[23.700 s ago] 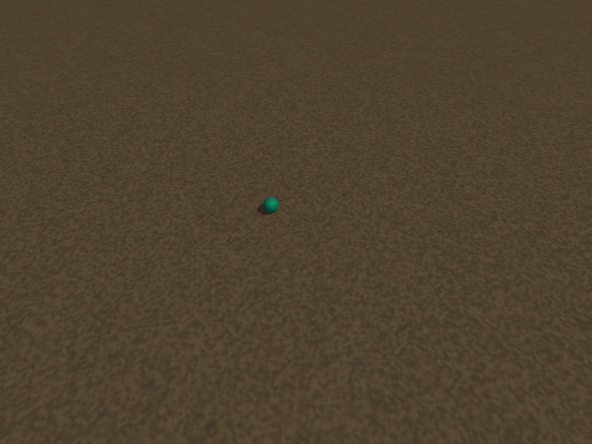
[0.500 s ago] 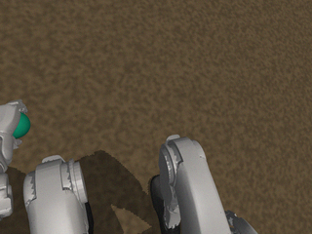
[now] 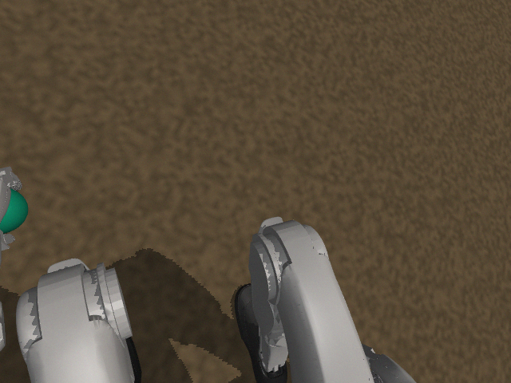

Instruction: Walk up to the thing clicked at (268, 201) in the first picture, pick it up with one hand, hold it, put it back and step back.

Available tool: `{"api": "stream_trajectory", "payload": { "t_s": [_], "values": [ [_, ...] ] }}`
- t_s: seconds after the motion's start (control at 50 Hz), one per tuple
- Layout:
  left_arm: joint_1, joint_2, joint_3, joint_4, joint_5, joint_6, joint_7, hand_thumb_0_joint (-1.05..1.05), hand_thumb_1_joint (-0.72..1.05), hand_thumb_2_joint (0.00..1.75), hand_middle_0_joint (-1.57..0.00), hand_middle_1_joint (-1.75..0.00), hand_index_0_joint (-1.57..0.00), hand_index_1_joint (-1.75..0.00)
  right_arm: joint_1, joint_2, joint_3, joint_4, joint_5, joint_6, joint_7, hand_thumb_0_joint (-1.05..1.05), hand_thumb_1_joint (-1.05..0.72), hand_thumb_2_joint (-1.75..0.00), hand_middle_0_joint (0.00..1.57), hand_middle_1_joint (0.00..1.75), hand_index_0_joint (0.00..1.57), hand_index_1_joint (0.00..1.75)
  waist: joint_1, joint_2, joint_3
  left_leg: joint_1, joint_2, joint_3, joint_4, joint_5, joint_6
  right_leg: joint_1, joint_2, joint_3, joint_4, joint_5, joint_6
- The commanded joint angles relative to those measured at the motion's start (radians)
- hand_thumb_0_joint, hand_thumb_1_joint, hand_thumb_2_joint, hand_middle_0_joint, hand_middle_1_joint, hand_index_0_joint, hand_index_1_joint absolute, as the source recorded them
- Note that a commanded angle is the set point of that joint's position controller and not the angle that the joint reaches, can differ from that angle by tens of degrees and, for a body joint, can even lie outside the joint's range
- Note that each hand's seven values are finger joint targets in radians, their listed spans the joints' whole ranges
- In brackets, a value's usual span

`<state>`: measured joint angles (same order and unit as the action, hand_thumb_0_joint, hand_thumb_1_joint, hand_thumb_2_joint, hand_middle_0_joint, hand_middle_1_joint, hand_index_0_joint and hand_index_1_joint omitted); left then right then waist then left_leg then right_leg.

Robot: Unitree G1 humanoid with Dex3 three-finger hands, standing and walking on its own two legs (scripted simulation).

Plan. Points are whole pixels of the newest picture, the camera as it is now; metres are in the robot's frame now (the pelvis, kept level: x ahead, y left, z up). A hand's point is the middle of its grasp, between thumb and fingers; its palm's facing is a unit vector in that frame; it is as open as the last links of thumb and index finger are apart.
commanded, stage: rest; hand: left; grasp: from above
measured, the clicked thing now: out of the picture +0.41 +0.31 -0.24
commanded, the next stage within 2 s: open in 0.58 s
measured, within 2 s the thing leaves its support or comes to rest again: rests again in 0.12 s
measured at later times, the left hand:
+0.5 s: hand out of the picture +0.39 +0.31 -0.24, palm faces -0.44 -0.14 -0.89, open 9.7 cm
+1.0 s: hand out of the picture +0.39 +0.32 -0.24, palm faces -0.44 -0.15 -0.89, open 12.3 cm
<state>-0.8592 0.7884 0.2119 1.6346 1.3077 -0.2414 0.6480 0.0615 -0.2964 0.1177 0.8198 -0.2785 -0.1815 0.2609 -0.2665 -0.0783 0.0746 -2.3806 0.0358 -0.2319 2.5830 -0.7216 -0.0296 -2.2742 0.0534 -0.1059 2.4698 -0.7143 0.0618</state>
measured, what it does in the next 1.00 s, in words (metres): stands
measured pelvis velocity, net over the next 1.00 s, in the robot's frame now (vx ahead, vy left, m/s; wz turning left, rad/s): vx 0.00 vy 0.01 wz -0.04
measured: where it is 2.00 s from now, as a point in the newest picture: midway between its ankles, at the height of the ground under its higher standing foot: (200, 378)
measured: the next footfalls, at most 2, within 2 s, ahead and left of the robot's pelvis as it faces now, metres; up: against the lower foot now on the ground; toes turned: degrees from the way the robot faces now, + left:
none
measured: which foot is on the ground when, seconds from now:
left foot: down 0.00-1.00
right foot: down 0.00-1.00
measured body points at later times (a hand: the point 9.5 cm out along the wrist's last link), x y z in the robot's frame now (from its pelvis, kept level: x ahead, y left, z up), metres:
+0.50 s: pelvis +0.00 +0.00 +0.00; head +0.25 +0.11 +0.36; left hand +0.41 +0.32 -0.19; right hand +0.07 -0.26 -0.08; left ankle +0.06 +0.13 -0.25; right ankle +0.10 -0.12 -0.25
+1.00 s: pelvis +0.00 +0.01 +0.00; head +0.25 +0.12 +0.35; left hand +0.41 +0.33 -0.19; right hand +0.06 -0.26 -0.07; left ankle +0.06 +0.13 -0.25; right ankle +0.10 -0.12 -0.25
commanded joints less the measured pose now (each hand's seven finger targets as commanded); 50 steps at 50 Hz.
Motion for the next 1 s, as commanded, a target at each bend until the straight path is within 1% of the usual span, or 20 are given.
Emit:
{"api": "stream_trajectory", "payload": {
  "t_s": [0.0,0.04,0.1,0.16,0.26,0.3,0.32,0.34,0.42,0.46,0.6,0.62,0.66,0.7,0.78,0.8,0.84,0.9,0.94,0.98],
  "values": [
    [-0.257,0.288,0.027,-0.106,-0.011,-0.013,0.063,0.00,0.45,0.81,-0.81,-0.79,-0.83,-0.76,0.170,-0.293,-0.078,-0.001,0.003,-0.007,0.000,0.00,-0.90,-0.90,0.20,0.30,0.20,0.30,-0.012,0.403,-0.664,0.489,-0.003,0.138,-0.247,0.212,0.039,0.326,0.033,-0.128,-0.220,0.280,-0.080],
    [-0.276,0.299,0.031,-0.095,0.000,-0.016,0.067,0.00,0.47,0.82,-0.81,-0.81,-0.84,-0.78,0.181,-0.307,-0.073,0.005,-0.007,-0.014,0.005,0.00,-0.90,-0.90,0.20,0.30,0.20,0.30,-0.034,0.409,-0.647,0.512,-0.001,0.132,-0.243,0.220,0.037,0.315,0.031,-0.143,-0.211,0.283,-0.075],
    [-0.263,0.276,0.019,-0.097,-0.004,-0.022,0.084,0.00,0.46,0.81,-0.82,-0.79,-0.84,-0.76,0.161,-0.301,-0.067,-0.003,-0.010,-0.020,0.008,0.00,-0.90,-0.90,0.20,0.30,0.20,0.30,-0.029,0.413,-0.653,0.508,-0.001,0.129,-0.254,0.212,0.036,0.327,0.036,-0.142,-0.227,0.276,-0.076],
    [-0.297,0.257,-0.025,-0.072,0.000,-0.019,0.085,0.00,0.47,0.81,-0.83,-0.79,-0.85,-0.77,0.163,-0.301,-0.060,0.003,-0.016,-0.038,0.017,0.00,-0.90,-0.90,0.20,0.30,0.20,0.30,-0.051,0.399,-0.631,0.495,-0.001,0.130,-0.236,0.198,0.038,0.316,0.035,-0.138,-0.222,0.269,-0.074],
    [-0.248,0.300,0.006,-0.044,-0.002,-0.010,0.109,0.00,0.47,0.82,-0.82,-0.81,-0.84,-0.78,0.152,-0.319,-0.053,0.004,-0.024,-0.050,0.025,0.00,-0.90,-0.90,0.20,0.30,0.20,0.30,-0.035,0.415,-0.638,0.506,0.005,0.122,-0.250,0.211,0.034,0.339,0.043,-0.145,-0.231,0.278,-0.077],
    [-0.294,0.290,-0.016,-0.043,-0.001,-0.006,0.109,0.00,0.46,0.83,-0.81,-0.81,-0.83,-0.79,0.144,-0.314,-0.048,0.000,-0.022,-0.060,0.032,0.00,-0.90,-0.90,0.20,0.30,0.20,0.30,-0.051,0.427,-0.616,0.500,0.003,0.123,-0.243,0.198,0.034,0.322,0.040,-0.143,-0.217,0.270,-0.078],
    [-0.270,0.236,-0.052,-0.016,-0.015,0.000,0.109,0.00,0.44,0.84,-0.81,-0.81,-0.83,-0.79,0.132,-0.308,-0.042,0.009,-0.020,-0.063,0.034,0.00,-0.90,-0.90,0.20,0.30,0.20,0.30,-0.047,0.413,-0.597,0.488,0.003,0.117,-0.254,0.178,0.034,0.310,0.042,-0.146,-0.229,0.246,-0.079],
    [-0.294,0.259,-0.044,-0.047,-0.017,-0.003,0.111,0.00,0.45,0.81,-0.81,-0.80,-0.83,-0.77,0.145,-0.314,-0.040,0.002,-0.023,-0.071,0.038,0.00,-0.90,-0.90,0.20,0.30,0.20,0.30,-0.058,0.413,-0.608,0.501,0.003,0.116,-0.246,0.189,0.036,0.319,0.041,-0.151,-0.231,0.260,-0.074],
    [-0.245,0.313,-0.003,-0.030,-0.013,0.005,0.130,0.00,0.41,0.77,-0.77,-0.79,-0.80,-0.76,0.140,-0.332,-0.038,-0.004,-0.020,-0.078,0.042,0.00,-0.90,-0.90,0.20,0.30,0.20,0.30,-0.038,0.412,-0.638,0.516,0.007,0.112,-0.251,0.227,0.033,0.355,0.048,-0.149,-0.226,0.296,-0.077],
    [-0.278,0.262,-0.044,-0.019,-0.020,0.007,0.126,0.00,0.40,0.76,-0.76,-0.79,-0.79,-0.75,0.134,-0.324,-0.032,0.000,-0.024,-0.087,0.050,0.00,-0.90,-0.90,0.20,0.30,0.20,0.30,-0.059,0.421,-0.606,0.512,0.008,0.107,-0.253,0.212,0.031,0.332,0.043,-0.157,-0.218,0.278,-0.077],
    [-0.269,0.320,-0.025,0.023,-0.021,0.010,0.129,0.00,0.39,0.80,-0.75,-0.81,-0.78,-0.79,0.138,-0.345,-0.023,-0.008,-0.022,-0.102,0.057,0.00,-0.90,-0.90,0.20,0.30,0.20,0.30,-0.066,0.384,-0.578,0.487,0.010,0.101,-0.243,0.198,0.037,0.346,0.045,-0.158,-0.233,0.272,-0.075],
    [-0.287,0.282,-0.053,0.001,-0.027,0.008,0.122,0.00,0.36,0.79,-0.74,-0.80,-0.76,-0.77,0.132,-0.344,-0.021,-0.017,-0.022,-0.110,0.060,0.00,-0.90,-0.90,0.20,0.30,0.20,0.30,-0.071,0.386,-0.571,0.494,0.008,0.098,-0.247,0.200,0.034,0.340,0.041,-0.159,-0.228,0.269,-0.075],
    [-0.276,0.298,-0.044,0.016,-0.031,0.004,0.121,0.00,0.36,0.80,-0.75,-0.79,-0.77,-0.77,0.127,-0.350,-0.017,-0.026,-0.020,-0.112,0.060,0.00,-0.90,-0.90,0.20,0.30,0.20,0.30,-0.068,0.400,-0.582,0.506,0.012,0.096,-0.254,0.208,0.034,0.354,0.050,-0.158,-0.239,0.277,-0.076],
    [-0.240,0.350,0.002,0.047,-0.021,0.004,0.131,0.00,0.20,0.71,-0.59,-0.80,-0.61,-0.76,0.156,-0.349,-0.010,-0.011,-0.025,-0.107,0.060,0.00,-0.89,-0.90,0.20,0.30,0.20,0.30,-0.062,0.384,-0.579,0.491,0.011,0.098,-0.250,0.211,0.037,0.377,0.049,-0.158,-0.244,0.283,-0.074],
    [-0.276,0.279,-0.053,0.015,-0.044,0.000,0.118,0.00,-0.12,0.73,-0.27,-0.85,-0.30,-0.81,0.116,-0.339,-0.010,-0.024,-0.025,-0.115,0.058,0.00,-0.89,-0.90,0.20,0.30,0.20,0.30,-0.070,0.390,-0.576,0.487,0.012,0.097,-0.254,0.181,0.037,0.370,0.051,-0.154,-0.259,0.256,-0.076],
    [-0.273,0.266,-0.077,0.027,-0.045,0.001,0.110,0.00,-0.20,0.77,-0.24,-0.88,-0.26,-0.85,0.108,-0.341,-0.009,-0.029,-0.020,-0.121,0.060,0.00,-0.89,-0.90,0.20,0.30,0.20,0.30,-0.073,0.382,-0.563,0.486,0.011,0.098,-0.245,0.172,0.038,0.354,0.050,-0.155,-0.254,0.250,-0.074],
    [-0.252,0.343,-0.025,0.027,-0.038,0.000,0.111,0.00,-0.34,0.84,-0.21,-0.90,-0.22,-0.89,0.146,-0.358,-0.016,-0.003,-0.020,-0.122,0.061,0.00,-0.89,-0.90,0.20,0.30,0.20,0.30,-0.065,0.390,-0.582,0.504,0.013,0.093,-0.240,0.204,0.036,0.368,0.049,-0.159,-0.240,0.279,-0.072],
    [-0.230,0.325,-0.023,0.012,-0.041,0.001,0.109,0.00,-0.43,0.92,-0.15,-0.93,-0.16,-0.93,0.133,-0.348,-0.015,-0.005,-0.019,-0.120,0.062,0.00,-0.89,-0.90,0.20,0.30,0.20,0.30,-0.053,0.411,-0.589,0.516,0.014,0.092,-0.249,0.231,0.030,0.379,0.048,-0.161,-0.236,0.296,-0.075],
    [-0.252,0.292,-0.045,0.029,-0.046,0.001,0.096,0.00,-0.47,0.94,-0.11,-0.97,-0.12,-0.96,0.144,-0.354,-0.015,-0.016,-0.026,-0.122,0.067,0.00,-0.89,-0.90,0.20,0.30,0.20,0.30,-0.077,0.405,-0.561,0.507,0.013,0.091,-0.254,0.214,0.032,0.363,0.047,-0.166,-0.240,0.286,-0.074],
    [-0.245,0.325,-0.021,0.034,-0.051,-0.005,0.091,0.00,-0.51,0.96,-0.08,-1.00,-0.08,-0.99,0.157,-0.360,-0.012,-0.015,-0.025,-0.120,0.068,0.00,-0.89,-0.90,0.20,0.30,0.20,0.30,-0.074,0.410,-0.561,0.507,0.013,0.087,-0.257,0.212,0.033,0.364,0.047,-0.169,-0.241,0.285,-0.074]
  ]
}}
